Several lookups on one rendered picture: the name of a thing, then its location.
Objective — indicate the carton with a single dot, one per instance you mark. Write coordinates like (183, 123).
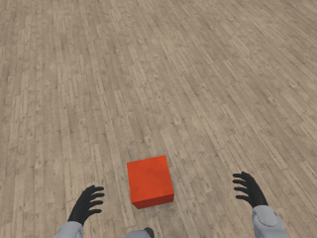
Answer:
(150, 182)

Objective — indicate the robot left hand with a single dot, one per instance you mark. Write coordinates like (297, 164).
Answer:
(80, 211)

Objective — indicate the robot left foot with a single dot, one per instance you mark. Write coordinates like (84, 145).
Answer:
(150, 232)

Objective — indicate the robot right forearm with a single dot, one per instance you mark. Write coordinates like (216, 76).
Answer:
(267, 224)

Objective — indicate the robot left forearm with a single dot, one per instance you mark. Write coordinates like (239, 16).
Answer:
(70, 229)

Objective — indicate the robot right hand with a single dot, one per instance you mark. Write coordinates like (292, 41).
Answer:
(255, 195)

